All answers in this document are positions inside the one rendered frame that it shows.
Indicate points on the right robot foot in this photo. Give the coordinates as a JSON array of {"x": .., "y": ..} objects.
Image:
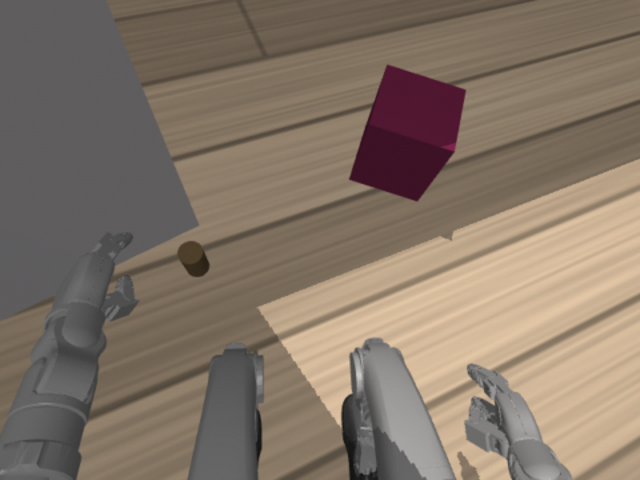
[{"x": 350, "y": 440}]

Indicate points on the right robot arm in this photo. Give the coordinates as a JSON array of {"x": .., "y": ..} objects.
[{"x": 534, "y": 460}]

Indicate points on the left robot arm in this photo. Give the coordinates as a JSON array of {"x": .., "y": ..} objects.
[{"x": 43, "y": 430}]

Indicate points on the left robot hand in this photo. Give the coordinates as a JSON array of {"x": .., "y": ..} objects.
[{"x": 89, "y": 279}]

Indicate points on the right robot hand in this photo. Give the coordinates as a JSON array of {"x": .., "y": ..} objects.
[{"x": 509, "y": 421}]

